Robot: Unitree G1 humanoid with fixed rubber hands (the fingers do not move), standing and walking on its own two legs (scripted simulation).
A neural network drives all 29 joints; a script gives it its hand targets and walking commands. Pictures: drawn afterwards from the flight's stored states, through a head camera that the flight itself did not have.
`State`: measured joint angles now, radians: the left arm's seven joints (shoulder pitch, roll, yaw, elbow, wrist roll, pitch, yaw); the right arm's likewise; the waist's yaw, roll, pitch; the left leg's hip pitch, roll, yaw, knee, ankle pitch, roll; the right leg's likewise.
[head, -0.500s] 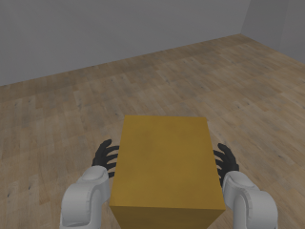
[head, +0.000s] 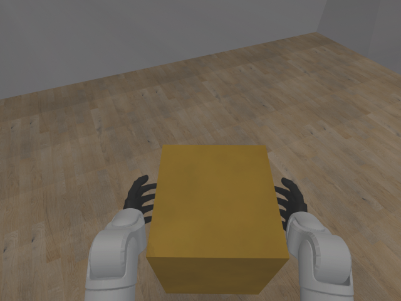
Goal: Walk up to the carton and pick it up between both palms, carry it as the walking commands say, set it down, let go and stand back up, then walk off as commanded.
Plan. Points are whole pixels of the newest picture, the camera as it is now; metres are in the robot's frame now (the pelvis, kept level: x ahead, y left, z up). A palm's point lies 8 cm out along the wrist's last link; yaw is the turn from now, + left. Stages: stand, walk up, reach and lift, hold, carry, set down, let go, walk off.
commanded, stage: carry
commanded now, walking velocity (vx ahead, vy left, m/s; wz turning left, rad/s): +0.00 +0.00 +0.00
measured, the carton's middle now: (213, 223) +0.28 +0.00 +0.00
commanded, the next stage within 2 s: none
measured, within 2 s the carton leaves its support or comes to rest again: neither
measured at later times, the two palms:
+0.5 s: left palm (134, 206) +0.28 +0.16 +0.05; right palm (283, 210) +0.28 -0.14 +0.05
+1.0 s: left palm (138, 204) +0.30 +0.15 +0.03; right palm (281, 209) +0.30 -0.14 +0.03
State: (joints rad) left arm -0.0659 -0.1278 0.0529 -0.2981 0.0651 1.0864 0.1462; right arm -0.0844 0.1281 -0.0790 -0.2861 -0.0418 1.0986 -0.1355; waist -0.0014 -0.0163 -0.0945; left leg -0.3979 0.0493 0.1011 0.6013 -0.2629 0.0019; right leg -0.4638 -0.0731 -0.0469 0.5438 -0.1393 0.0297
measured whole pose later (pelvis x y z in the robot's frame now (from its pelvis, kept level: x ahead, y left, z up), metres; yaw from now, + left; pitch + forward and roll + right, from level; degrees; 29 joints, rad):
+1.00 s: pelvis +0.03 +0.01 +0.00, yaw +0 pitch +3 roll +0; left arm -0.11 -0.13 0.09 0.06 0.10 0.75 0.12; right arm -0.10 0.13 -0.12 0.05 -0.10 0.75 -0.09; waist 0.00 -0.01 -0.08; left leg -0.33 0.04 0.10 0.59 -0.31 0.01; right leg -0.39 -0.09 -0.06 0.55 -0.19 0.05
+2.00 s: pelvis +0.03 +0.00 +0.00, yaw +1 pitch +2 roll +0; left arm -0.16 -0.13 0.13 0.22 0.12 0.63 0.11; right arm -0.14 0.13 -0.16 0.21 -0.12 0.64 -0.08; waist -0.01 -0.02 -0.08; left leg -0.32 0.06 0.10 0.59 -0.31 -0.01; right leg -0.39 -0.08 -0.07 0.56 -0.21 0.03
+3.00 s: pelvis -0.04 +0.13 +0.00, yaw +22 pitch +6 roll +0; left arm 0.05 -0.13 0.00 -0.51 0.02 1.15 0.18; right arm 0.03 0.13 -0.05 -0.51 -0.03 1.17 -0.14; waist -0.02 0.03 -0.12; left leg -0.44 -0.18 0.09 0.45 -0.12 0.14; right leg -0.40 -0.06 -0.14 0.67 -0.49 0.04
